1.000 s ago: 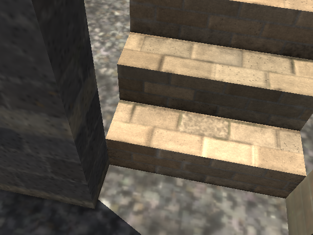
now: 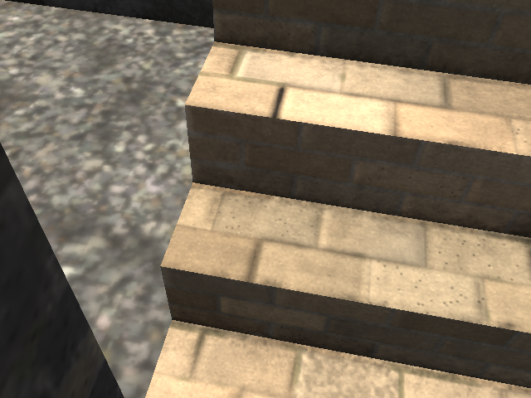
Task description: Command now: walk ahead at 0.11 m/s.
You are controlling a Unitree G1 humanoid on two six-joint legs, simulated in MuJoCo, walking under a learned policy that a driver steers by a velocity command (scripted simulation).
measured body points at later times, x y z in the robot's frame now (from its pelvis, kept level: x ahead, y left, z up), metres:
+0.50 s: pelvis +0.02 -0.05 +0.00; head +0.03 -0.06 +0.45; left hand +0.00 +0.20 -0.15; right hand +0.08 -0.30 -0.15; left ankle +0.08 +0.07 -0.74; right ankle -0.01 -0.14 -0.74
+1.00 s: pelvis +0.04 -0.07 +0.00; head +0.05 -0.07 +0.45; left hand +0.07 +0.19 -0.14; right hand +0.14 -0.32 -0.14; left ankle +0.08 +0.07 -0.74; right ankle -0.01 -0.14 -0.74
